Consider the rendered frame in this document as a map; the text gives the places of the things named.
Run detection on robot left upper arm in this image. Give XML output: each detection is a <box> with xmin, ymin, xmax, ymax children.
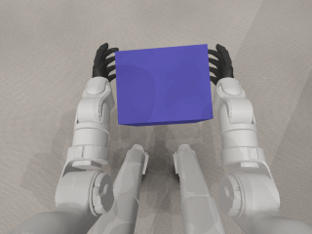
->
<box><xmin>7</xmin><ymin>170</ymin><xmax>114</xmax><ymax>234</ymax></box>

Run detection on right robot forearm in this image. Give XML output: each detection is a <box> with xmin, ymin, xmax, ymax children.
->
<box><xmin>212</xmin><ymin>77</ymin><xmax>280</xmax><ymax>208</ymax></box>

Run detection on right robot hand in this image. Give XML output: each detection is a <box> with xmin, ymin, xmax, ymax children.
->
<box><xmin>208</xmin><ymin>44</ymin><xmax>234</xmax><ymax>85</ymax></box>

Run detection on left robot shin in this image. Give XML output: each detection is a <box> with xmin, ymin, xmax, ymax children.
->
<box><xmin>126</xmin><ymin>144</ymin><xmax>145</xmax><ymax>156</ymax></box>

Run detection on left robot forearm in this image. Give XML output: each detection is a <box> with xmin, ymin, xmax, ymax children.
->
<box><xmin>55</xmin><ymin>76</ymin><xmax>115</xmax><ymax>204</ymax></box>

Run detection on left robot hand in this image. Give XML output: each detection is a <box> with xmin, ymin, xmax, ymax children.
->
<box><xmin>92</xmin><ymin>43</ymin><xmax>119</xmax><ymax>83</ymax></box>

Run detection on right robot thigh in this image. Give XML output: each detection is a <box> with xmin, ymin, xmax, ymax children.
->
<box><xmin>173</xmin><ymin>149</ymin><xmax>226</xmax><ymax>234</ymax></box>

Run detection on robot right upper arm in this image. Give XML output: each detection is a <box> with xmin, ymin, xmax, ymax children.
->
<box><xmin>217</xmin><ymin>172</ymin><xmax>312</xmax><ymax>234</ymax></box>

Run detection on carton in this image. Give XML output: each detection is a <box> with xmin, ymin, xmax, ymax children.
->
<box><xmin>115</xmin><ymin>44</ymin><xmax>214</xmax><ymax>127</ymax></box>

